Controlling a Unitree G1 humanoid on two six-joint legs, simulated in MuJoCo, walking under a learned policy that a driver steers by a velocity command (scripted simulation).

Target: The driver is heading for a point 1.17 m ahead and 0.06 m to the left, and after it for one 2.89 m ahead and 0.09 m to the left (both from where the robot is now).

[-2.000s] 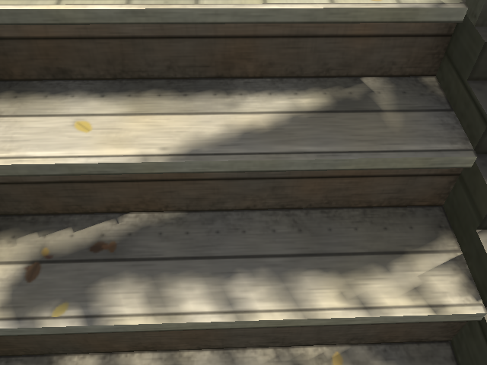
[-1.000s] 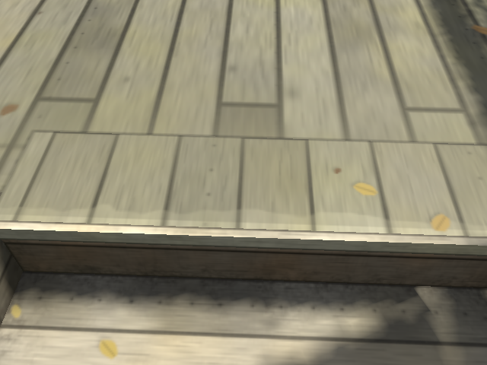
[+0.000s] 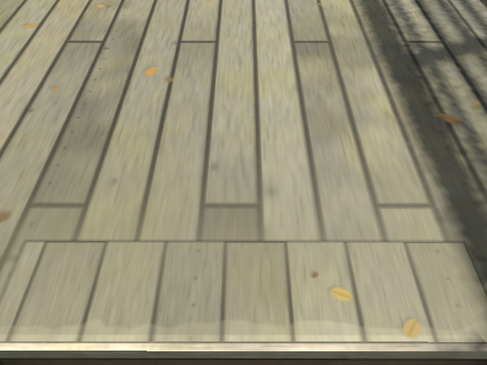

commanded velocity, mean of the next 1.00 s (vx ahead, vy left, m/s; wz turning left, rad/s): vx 0.09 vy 0.00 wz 0.00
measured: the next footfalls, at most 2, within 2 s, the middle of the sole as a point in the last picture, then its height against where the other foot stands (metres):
right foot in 1.36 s outside the picture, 0.19 m higher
left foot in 1.82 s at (267, 270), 0.19 m higher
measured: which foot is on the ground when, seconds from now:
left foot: down 0.00-1.00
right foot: down 0.00-0.96, up 0.98-1.00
